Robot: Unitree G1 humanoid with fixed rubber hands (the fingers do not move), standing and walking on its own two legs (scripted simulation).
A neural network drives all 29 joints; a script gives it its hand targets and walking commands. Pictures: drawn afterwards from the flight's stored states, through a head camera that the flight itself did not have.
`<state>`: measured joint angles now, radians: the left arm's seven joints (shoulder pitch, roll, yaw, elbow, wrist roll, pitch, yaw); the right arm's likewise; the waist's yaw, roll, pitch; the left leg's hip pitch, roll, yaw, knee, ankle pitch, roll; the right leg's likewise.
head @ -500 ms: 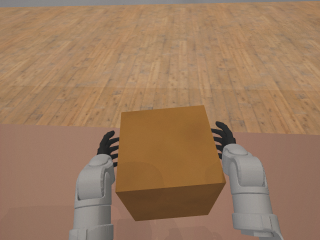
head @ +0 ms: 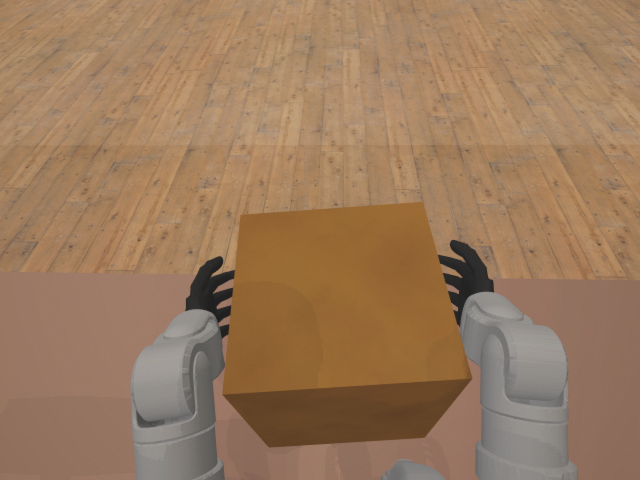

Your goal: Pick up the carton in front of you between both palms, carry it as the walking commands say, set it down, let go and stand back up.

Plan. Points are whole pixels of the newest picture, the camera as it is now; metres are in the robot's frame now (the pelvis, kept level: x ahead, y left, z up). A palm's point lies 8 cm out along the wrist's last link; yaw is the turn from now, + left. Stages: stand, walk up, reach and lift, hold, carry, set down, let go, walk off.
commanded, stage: carry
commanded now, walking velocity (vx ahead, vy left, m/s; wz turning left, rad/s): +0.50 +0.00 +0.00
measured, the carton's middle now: (339, 334) +0.28 -0.01 +0.03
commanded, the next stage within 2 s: none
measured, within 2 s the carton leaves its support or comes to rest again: neither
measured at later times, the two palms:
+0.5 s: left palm (232, 150) +0.58 +0.13 +0.09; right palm (414, 134) +0.60 -0.17 +0.09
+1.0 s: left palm (228, 61) +0.87 +0.16 +0.10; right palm (372, 50) +0.88 -0.14 +0.11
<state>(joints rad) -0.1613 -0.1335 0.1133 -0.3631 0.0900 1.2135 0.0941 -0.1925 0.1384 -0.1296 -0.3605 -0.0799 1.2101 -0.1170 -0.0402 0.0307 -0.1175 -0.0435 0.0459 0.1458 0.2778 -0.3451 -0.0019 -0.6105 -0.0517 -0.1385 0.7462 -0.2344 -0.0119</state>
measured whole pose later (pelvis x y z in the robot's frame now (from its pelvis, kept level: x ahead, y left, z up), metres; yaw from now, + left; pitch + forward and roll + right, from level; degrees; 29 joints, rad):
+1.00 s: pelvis +0.49 +0.00 -0.01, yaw +1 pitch +4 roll +0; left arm -0.74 0.00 0.22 0.09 0.05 1.20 0.13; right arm -0.74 0.00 -0.25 0.08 -0.06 1.18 -0.14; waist 0.01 0.01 0.06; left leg -0.43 0.00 0.20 0.55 -0.19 0.11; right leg -0.35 -0.02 -0.04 0.60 -0.31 0.00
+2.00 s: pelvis +0.51 -0.02 -0.01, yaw +1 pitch +2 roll +0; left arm -0.68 0.00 0.21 0.23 0.06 1.23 0.12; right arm -0.73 -0.02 -0.21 0.27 -0.05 1.20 -0.13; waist 0.00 0.01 -0.07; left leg -0.37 0.03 0.18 0.54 -0.22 0.06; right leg -0.27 0.00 -0.07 0.57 -0.35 -0.03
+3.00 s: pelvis +0.54 -0.02 -0.02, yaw +1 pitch +3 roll +0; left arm -0.69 0.00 0.18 0.27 0.06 1.24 0.12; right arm -0.72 -0.04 -0.22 0.31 -0.04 1.21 -0.13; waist 0.02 0.00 -0.14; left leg -0.38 0.02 0.15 0.65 -0.38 0.05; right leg -0.25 0.01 -0.06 0.61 -0.41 -0.04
